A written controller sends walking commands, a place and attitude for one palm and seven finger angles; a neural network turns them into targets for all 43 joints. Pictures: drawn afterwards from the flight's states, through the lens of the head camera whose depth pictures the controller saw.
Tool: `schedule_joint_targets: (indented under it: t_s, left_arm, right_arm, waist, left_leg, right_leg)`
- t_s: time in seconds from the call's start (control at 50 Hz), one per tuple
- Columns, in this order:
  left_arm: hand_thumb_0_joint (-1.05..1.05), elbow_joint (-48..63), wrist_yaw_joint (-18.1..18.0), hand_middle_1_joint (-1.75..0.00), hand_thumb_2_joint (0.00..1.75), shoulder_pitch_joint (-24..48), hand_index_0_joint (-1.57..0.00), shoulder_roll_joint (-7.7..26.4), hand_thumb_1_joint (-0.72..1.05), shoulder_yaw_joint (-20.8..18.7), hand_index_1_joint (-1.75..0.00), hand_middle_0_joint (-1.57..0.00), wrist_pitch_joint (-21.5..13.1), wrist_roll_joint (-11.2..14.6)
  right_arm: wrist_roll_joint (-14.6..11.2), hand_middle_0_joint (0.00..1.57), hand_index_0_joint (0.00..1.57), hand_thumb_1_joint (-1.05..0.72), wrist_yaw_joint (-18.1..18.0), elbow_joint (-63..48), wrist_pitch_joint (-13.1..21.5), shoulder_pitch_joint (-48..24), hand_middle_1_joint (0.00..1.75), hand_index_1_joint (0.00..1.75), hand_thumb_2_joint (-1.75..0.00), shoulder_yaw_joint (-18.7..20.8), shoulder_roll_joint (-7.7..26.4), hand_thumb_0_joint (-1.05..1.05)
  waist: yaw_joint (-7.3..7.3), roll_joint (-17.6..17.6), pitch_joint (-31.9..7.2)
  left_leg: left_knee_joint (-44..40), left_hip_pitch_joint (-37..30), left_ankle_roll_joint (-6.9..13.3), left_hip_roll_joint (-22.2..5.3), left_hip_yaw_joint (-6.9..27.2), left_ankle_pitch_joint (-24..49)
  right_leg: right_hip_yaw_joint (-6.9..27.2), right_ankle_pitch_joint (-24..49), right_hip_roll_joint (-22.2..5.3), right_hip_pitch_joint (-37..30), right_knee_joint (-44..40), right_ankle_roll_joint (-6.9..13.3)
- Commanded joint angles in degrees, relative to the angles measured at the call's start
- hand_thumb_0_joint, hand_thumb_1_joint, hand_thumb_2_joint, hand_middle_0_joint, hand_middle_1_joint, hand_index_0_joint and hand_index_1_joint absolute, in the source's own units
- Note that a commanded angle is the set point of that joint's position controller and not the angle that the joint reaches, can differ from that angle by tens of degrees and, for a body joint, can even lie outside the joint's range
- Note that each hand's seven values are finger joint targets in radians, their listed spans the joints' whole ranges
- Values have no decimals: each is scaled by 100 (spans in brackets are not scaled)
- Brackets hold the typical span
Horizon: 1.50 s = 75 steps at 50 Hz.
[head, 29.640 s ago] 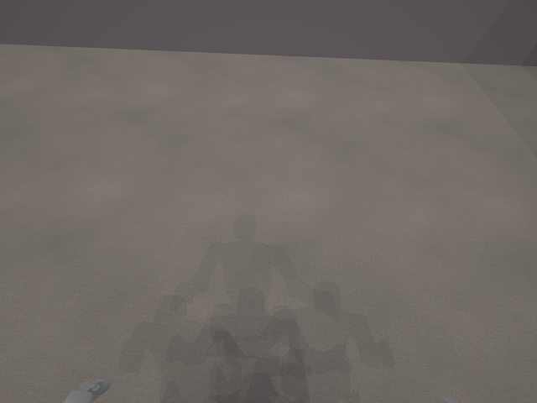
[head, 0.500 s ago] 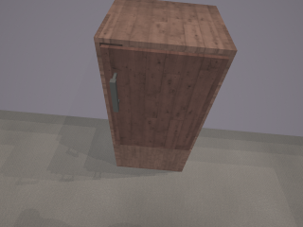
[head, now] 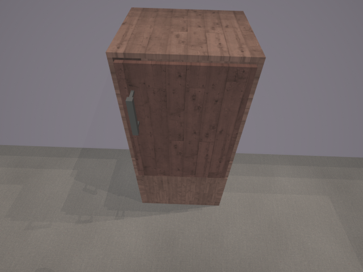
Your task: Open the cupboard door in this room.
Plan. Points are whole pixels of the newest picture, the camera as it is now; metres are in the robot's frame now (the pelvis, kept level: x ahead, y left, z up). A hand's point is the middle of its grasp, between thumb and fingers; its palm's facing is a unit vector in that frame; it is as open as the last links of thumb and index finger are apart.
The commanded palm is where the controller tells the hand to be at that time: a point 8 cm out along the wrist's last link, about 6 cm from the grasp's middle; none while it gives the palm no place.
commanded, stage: come to a stop and stand still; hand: left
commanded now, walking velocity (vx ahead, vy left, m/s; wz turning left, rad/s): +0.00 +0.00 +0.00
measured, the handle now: (134, 113) +0.60 +0.19 -0.01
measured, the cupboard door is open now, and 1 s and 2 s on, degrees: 0 0 0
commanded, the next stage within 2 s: look again from close up in 0.08 s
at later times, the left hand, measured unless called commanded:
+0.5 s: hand out of the picture +0.01 +0.17 -0.18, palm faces +0.04 -0.98 -0.20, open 7.4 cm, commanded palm none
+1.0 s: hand (101, 224) +0.22 +0.19 -0.02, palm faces +0.26 -0.96 -0.13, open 7.5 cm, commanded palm +0.13 +0.23 -0.07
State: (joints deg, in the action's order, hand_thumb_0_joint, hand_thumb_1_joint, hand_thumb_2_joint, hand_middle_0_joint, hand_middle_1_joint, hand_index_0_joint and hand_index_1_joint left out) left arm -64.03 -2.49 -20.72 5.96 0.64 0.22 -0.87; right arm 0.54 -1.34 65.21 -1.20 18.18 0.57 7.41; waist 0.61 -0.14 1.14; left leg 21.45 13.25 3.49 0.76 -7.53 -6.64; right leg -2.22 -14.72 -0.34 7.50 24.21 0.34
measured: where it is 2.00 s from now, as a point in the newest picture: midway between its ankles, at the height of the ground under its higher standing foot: outside the picture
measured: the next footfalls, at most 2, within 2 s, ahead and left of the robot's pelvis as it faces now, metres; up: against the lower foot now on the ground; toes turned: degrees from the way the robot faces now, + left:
none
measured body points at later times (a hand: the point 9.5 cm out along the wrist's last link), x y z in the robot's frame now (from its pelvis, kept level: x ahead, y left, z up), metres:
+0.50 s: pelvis +0.01 +0.01 -0.01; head +0.00 +0.00 +0.44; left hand +0.01 +0.22 -0.16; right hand +0.00 -0.21 -0.17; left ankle +0.06 +0.08 -0.74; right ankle -0.02 -0.11 -0.74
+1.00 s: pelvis +0.02 +0.00 -0.02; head +0.02 -0.02 +0.43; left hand +0.20 +0.24 +0.00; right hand +0.16 -0.25 -0.12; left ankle +0.06 +0.08 -0.74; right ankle -0.01 -0.12 -0.74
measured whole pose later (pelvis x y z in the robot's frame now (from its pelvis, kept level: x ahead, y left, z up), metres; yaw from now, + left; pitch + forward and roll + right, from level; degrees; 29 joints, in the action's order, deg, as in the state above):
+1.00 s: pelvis +0.02 +0.00 -0.02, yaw +4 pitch +3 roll +1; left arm -7.5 -4.4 -21.7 10.6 -3.2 -8.9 9.1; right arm -1.7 -3.2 43.7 13.9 15.3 0.2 13.6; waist 2.0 -1.5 -3.5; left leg 35.0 24.0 3.7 2.8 -4.3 -13.9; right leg -3.1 -23.7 -1.8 16.9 37.5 0.4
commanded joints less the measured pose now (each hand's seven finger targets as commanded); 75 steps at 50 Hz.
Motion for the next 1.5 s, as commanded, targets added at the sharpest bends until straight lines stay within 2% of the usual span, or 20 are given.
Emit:
schedule_joint_targets:
  t_s: [0.0,0.14,0.16,0.18,0.22,0.26,0.38,0.66,0.78,0.8,0.82,0.84,0.86,0.94,1.02,1.14,1.22,1.28,1.36,1.48]
  left_arm:
    - [0,76,-31,-30,90,-566,-20,465,90,-129,-30,-20,-48,-20]
    - [0,71,-44,-30,90,-665,-20,376,90,-135,-30,-20,-80,-17]
    - [0,95,-179,-30,90,-673,-20,612,90,-33,-30,-20,-252,-137]
    - [0,393,-142,-30,90,-286,-20,816,90,-98,-30,-20,-262,-71]
    - [0,593,-107,-30,90,69,-20,839,90,-140,-30,-20,-276,-19]
    - [0,609,-73,-30,90,-33,-20,755,90,-144,-30,-20,-327,0]
    - [0,468,-29,-30,90,-451,-20,483,90,-119,-30,-20,-148,-52]
    - [0,556,-19,-30,90,-115,-20,922,90,-146,-30,-20,-259,-21]
    - [0,366,-201,-30,90,-361,-20,836,90,-70,-30,-20,-216,-75]
    - [0,9374,-229,-32,89,3719,-20,2275,88,-859,-32,-20,-1317,1080]
    - [0,8187,-421,-33,88,1263,-20,1946,85,-891,-33,-20,-1097,705]
    - [0,7704,-678,-34,87,944,-21,1542,83,-617,-34,-21,-836,759]
    - [0,6042,-591,-36,86,-930,-21,-5,81,261,-36,-21,-287,828]
    - [0,5687,2,-42,82,-712,-21,356,71,-289,-42,-21,-1173,1039]
    - [0,5206,1412,-48,78,-1827,-22,412,62,-801,-48,-22,-2673,1407]
    - [0,6168,2514,-57,72,-484,-23,1818,48,-2089,-57,-23,-3281,1786]
    - [0,8229,2174,-63,68,651,-24,1862,39,-2131,-63,-24,-3953,2096]
    - [0,8356,2294,-68,65,1079,-24,1673,32,-1624,-68,-24,-4195,2106]
    - [0,6716,2946,-74,61,1212,-25,1911,22,-1441,-74,-25,-3485,2146]
    - [0,6186,3161,-82,55,584,-26,2756,8,-2715,-82,-26,-1629,2499]
  right_arm:
    - [18,20,20,-90,-15,-128,56,336,30,30,-90,105,476,0]
    - [15,20,20,-90,-30,-74,74,490,30,30,-90,91,363,0]
    - [53,20,20,-90,71,-586,196,-236,30,30,-90,37,651,0]
    - [53,20,20,-90,120,-689,133,214,30,30,-90,67,438,0]
    - [99,20,20,-90,141,-497,83,687,30,30,-90,75,350,0]
    - [96,20,20,-90,124,-575,177,772,30,30,-90,18,259,0]
    - [72,20,20,-90,49,-759,208,210,30,30,-90,60,636,0]
    - [19,20,20,-90,13,-557,395,3,30,30,-90,26,824,0]
    - [-28,20,20,-90,22,-885,308,-530,30,30,-90,9,948,0]
    - [-353,20,20,-90,-178,-2989,1086,-235,30,30,-90,257,1847,0]
    - [-307,20,20,-90,-353,-2534,1649,-651,30,30,-90,-30,1323,0]
    - [-314,20,20,-90,-397,-2190,1820,-685,30,30,-90,84,1283,0]
    - [-354,20,20,-90,-296,-2138,1800,-528,30,30,-90,42,1032,0]
    - [-218,20,20,-90,-205,-3019,1808,-684,30,30,-90,269,1453,0]
    - [-66,20,20,-90,20,-3505,1663,-1085,30,30,-90,511,1465,0]
    - [-141,20,20,-90,67,-4261,1493,-1226,30,30,-90,553,1442,0]
    - [-135,20,20,-90,-101,-4288,1525,-1007,30,30,-90,433,1166,0]
    - [-131,20,20,-90,-235,-3993,1617,-872,30,30,-90,348,1231,0]
    - [-287,20,20,-90,-375,-3789,1704,-855,30,30,-90,218,1487,0]
    - [-379,20,20,-90,-427,-4285,1471,-943,30,30,-90,173,1500,0]
  waist:
    - [-4,-82,554]
    - [1,87,495]
    - [-250,574,1068]
    - [194,595,604]
    - [425,123,361]
    - [335,-499,7]
    - [-119,-173,674]
    - [-47,45,-102]
    - [-161,-26,501]
    - [684,-1014,-2482]
    - [-64,-1950,-2500]
    - [102,-1660,-2030]
    - [191,-1277,-924]
    - [228,773,212]
    - [-322,2147,-832]
    - [-479,-393,-2003]
    - [-145,-1177,-2604]
    - [281,-896,-2236]
    - [499,-126,-1332]
    - [-285,266,-2359]
  left_leg:
    - [-740,-55,-180,-746,1114,-1549]
    - [-575,-83,-178,-728,1068,-1308]
    - [639,715,-356,-629,745,-975]
    - [911,247,-344,-459,717,-1347]
    - [1326,18,-280,-378,607,-1151]
    - [826,-107,-198,-437,797,-913]
    - [-550,1229,101,-882,1621,-2575]
    - [154,-196,19,-733,946,318]
    - [957,99,-161,-851,840,240]
    - [465,-1660,-215,-189,947,699]
    - [148,-2222,-387,-578,1212,1091]
    - [-112,-1590,-652,-607,1335,469]
    - [-251,-1129,-512,-603,1430,21]
    - [967,793,-295,-236,1249,-1171]
    - [2402,2040,-367,-94,850,-148]
    - [3528,2653,-300,26,621,-431]
    - [3978,2501,-174,-165,802,-574]
    - [4336,2899,-116,-259,913,-934]
    - [4465,3761,-64,-290,1020,-1667]
    - [3939,3503,-93,-163,1028,-1077]
  right_leg:
    - [570,-672,-501,968,-687,168]
    - [615,-630,-506,1020,-691,193]
    - [669,264,-663,1104,-749,205]
    - [1003,-1851,-942,1679,-1042,396]
    - [987,-2075,-927,1968,-894,551]
    - [708,-1266,-688,1591,-294,537]
    - [219,-939,-174,867,329,303]
    - [557,695,-550,536,-82,245]
    - [798,929,-714,902,-474,151]
    - [6,1283,-140,827,286,209]
    - [-89,414,-3,1045,951,256]
    - [-182,-310,54,1431,1179,187]
    - [-213,-569,48,1984,1343,154]
    - [-397,-584,88,2401,688,129]
    - [-347,493,154,2909,2068,89]
    - [353,329,37,3232,2955,157]
    - [768,-125,64,3441,2852,72]
    - [974,-624,90,3917,2746,18]
    - [1242,-1749,39,4216,2295,-219]
    - [1418,-812,-297,2520,2027,-397]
